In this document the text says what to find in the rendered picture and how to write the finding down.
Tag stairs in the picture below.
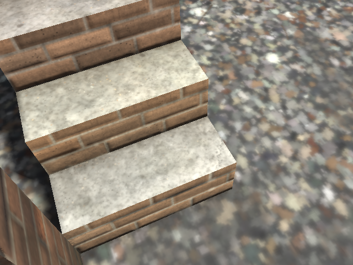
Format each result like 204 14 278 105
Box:
0 0 237 254

